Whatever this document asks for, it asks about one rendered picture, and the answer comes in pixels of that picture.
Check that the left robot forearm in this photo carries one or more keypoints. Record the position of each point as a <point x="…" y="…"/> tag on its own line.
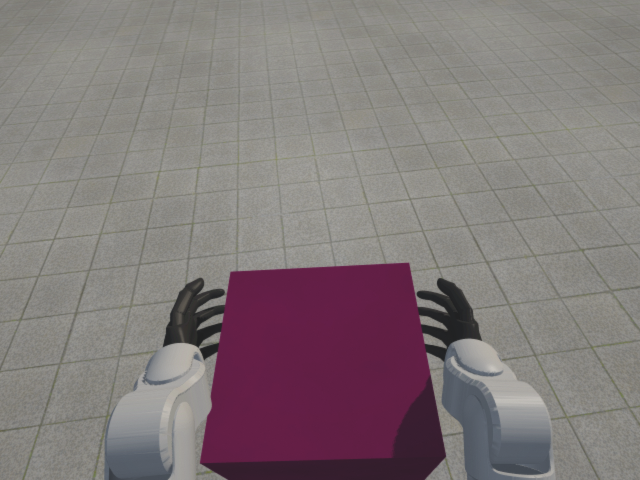
<point x="150" y="434"/>

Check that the right robot forearm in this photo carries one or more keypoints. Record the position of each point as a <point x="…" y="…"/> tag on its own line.
<point x="507" y="428"/>

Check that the left robot hand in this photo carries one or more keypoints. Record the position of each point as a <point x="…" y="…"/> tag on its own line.
<point x="184" y="322"/>

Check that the carton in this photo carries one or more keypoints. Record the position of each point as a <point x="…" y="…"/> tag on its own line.
<point x="322" y="374"/>

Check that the right robot hand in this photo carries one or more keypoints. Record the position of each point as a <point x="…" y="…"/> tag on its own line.
<point x="459" y="320"/>

